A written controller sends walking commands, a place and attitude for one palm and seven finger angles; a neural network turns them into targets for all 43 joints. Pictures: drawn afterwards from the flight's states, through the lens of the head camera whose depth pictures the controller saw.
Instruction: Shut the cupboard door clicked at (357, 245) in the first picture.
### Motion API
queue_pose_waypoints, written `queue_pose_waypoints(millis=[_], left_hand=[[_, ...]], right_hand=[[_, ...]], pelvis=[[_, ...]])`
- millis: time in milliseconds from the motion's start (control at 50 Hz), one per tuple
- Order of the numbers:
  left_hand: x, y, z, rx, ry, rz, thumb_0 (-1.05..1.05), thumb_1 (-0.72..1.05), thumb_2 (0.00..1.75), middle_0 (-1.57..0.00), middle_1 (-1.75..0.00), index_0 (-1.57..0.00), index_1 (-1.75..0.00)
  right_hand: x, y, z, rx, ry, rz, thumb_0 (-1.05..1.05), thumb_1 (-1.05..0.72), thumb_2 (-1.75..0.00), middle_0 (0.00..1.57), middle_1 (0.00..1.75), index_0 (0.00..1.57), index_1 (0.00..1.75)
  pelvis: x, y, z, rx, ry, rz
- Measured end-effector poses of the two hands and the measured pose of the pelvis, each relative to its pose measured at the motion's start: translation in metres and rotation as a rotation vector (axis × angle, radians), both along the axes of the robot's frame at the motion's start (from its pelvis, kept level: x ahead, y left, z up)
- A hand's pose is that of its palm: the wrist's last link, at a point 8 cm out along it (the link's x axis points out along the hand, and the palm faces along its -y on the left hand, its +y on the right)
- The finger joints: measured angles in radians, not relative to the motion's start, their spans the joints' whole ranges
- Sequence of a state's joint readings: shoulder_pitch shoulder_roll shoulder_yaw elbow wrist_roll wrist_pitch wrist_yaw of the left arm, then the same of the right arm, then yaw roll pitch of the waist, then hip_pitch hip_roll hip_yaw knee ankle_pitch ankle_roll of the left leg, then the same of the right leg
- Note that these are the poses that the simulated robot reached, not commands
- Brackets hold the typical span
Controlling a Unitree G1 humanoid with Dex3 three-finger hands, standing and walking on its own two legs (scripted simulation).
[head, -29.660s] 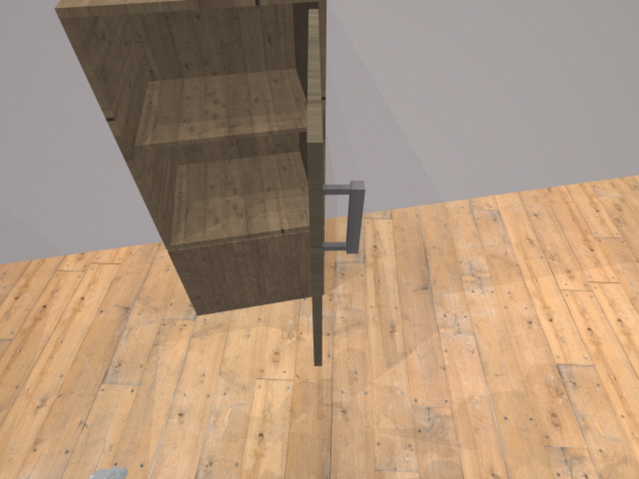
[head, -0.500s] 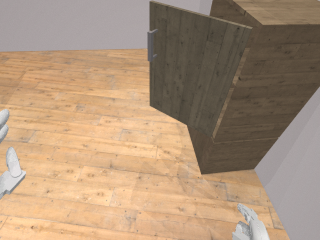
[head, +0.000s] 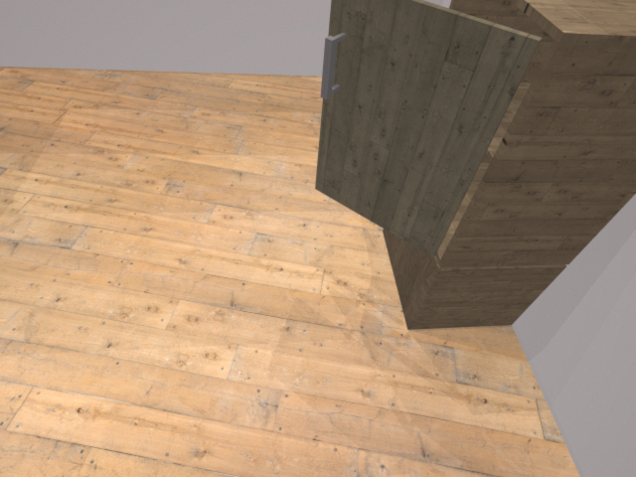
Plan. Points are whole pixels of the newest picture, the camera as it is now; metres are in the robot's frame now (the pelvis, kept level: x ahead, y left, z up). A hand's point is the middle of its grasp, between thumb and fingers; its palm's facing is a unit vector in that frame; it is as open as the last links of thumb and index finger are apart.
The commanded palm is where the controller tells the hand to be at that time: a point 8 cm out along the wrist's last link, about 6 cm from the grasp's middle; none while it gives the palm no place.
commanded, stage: let the arm hang, fingers relaxed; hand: left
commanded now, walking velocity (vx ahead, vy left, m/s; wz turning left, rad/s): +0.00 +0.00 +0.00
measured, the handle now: (333, 66) +0.95 +0.01 +0.06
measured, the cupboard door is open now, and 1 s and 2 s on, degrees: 48 48 48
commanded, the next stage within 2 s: look to check the result in 0.78 s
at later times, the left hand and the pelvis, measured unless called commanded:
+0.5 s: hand out of the picture -0.01 +0.19 -0.17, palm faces +0.02 -0.98 -0.21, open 7.3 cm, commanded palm none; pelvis +0.01 +0.01 +0.01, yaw -2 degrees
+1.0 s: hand out of the picture +0.05 +0.18 -0.16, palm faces +0.00 -0.97 -0.23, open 7.3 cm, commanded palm none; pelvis +0.03 -0.01 +0.01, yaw -1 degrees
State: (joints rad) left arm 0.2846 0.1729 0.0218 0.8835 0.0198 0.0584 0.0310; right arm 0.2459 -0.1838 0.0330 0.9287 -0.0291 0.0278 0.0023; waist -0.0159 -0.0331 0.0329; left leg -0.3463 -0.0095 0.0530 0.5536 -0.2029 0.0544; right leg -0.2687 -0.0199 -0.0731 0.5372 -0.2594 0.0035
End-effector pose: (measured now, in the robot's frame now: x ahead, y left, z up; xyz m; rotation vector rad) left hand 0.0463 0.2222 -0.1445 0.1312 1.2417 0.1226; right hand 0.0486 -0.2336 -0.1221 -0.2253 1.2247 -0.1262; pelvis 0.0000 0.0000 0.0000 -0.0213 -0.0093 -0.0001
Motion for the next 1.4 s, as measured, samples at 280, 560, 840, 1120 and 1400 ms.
queue_pose_waypoints(millis=[280, 560, 840, 1120, 1400], left_hand=[[-0.121, 0.024, 0.017, 0.064, 0.35, 0.072, 0.0, 0.93, 0.9, -0.2, -0.3, -0.2, -0.29], [-0.039, 0.006, 0.009, 0.031, 0.15, 0.017, 0.0, 0.91, 0.9, -0.2, -0.3, -0.2, -0.29], [0.003, 0.005, 0.013, 0.043, 0.098, -0.005, 0.0, 0.92, 0.9, -0.2, -0.3, -0.2, -0.29], [-0.007, 0.008, 0.016, 0.062, 0.156, 0.01, 0.0, 0.91, 0.9, -0.2, -0.3, -0.2, -0.29], [0.006, 0.005, 0.016, 0.057, 0.132, 0.004, 0.0, 0.91, 0.9, -0.2, -0.3, -0.2, -0.29]], right_hand=[[-0.08, 0.014, -0.014, 0.04, 0.24, -0.124, 0.01, -0.91, -0.9, 0.2, 0.3, 0.2, 0.3], [-0.038, 0.014, -0.014, 0.05, 0.118, -0.119, 0.01, -0.91, -0.9, 0.2, 0.3, 0.2, 0.3], [-0.025, 0.005, -0.011, 0.043, 0.132, -0.114, 0.01, -0.91, -0.9, 0.2, 0.3, 0.2, 0.3], [-0.01, -0.007, -0.01, 0.029, 0.143, -0.099, 0.01, -0.91, -0.9, 0.2, 0.3, 0.2, 0.3], [0.014, -0.022, -0.004, 0.0, 0.1, -0.08, 0.01, -0.91, -0.9, 0.2, 0.3, 0.2, 0.3]], pelvis=[[0.006, 0.007, 0.008, 0.005, -0.005, -0.015], [0.014, 0.004, 0.01, 0.014, -0.012, -0.027], [0.028, -0.002, 0.012, 0.017, -0.013, -0.025], [0.038, -0.007, 0.014, 0.018, -0.019, -0.023], [0.043, -0.012, 0.015, 0.017, -0.023, -0.02]])
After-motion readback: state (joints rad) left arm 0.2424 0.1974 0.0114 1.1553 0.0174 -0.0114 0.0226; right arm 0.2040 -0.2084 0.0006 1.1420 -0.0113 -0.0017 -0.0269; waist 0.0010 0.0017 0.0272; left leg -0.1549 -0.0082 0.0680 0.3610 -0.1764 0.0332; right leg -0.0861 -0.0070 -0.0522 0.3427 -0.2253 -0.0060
